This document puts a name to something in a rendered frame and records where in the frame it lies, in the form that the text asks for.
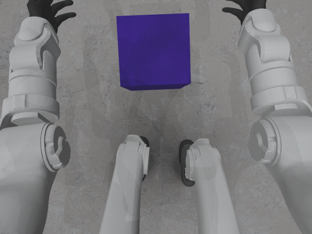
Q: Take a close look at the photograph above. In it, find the robot left hand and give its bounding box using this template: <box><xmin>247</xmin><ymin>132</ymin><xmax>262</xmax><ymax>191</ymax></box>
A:
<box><xmin>27</xmin><ymin>0</ymin><xmax>76</xmax><ymax>34</ymax></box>

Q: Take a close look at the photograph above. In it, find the carton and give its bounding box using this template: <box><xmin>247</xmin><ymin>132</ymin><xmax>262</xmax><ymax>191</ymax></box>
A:
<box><xmin>117</xmin><ymin>13</ymin><xmax>191</xmax><ymax>91</ymax></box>

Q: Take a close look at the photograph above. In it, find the right robot foot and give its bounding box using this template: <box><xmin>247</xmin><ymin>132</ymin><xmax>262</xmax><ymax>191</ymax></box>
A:
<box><xmin>179</xmin><ymin>139</ymin><xmax>195</xmax><ymax>187</ymax></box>

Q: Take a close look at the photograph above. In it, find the robot left upper arm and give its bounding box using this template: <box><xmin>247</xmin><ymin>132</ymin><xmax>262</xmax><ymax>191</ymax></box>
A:
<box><xmin>0</xmin><ymin>122</ymin><xmax>71</xmax><ymax>234</ymax></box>

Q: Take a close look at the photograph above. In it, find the robot right forearm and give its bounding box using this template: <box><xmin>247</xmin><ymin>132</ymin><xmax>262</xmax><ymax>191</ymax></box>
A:
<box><xmin>237</xmin><ymin>8</ymin><xmax>312</xmax><ymax>118</ymax></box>

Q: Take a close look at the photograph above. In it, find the robot right hand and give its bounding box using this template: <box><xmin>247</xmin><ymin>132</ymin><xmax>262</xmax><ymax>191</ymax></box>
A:
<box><xmin>222</xmin><ymin>0</ymin><xmax>267</xmax><ymax>25</ymax></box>

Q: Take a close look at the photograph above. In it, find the left robot thigh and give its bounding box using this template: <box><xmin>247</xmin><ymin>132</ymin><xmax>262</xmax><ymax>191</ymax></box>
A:
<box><xmin>99</xmin><ymin>141</ymin><xmax>150</xmax><ymax>234</ymax></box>

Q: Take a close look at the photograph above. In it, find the robot right upper arm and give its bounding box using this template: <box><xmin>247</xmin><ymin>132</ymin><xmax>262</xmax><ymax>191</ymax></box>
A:
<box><xmin>248</xmin><ymin>116</ymin><xmax>312</xmax><ymax>234</ymax></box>

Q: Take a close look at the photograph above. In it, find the robot left forearm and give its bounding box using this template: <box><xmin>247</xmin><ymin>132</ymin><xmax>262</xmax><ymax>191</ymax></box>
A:
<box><xmin>0</xmin><ymin>17</ymin><xmax>61</xmax><ymax>130</ymax></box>

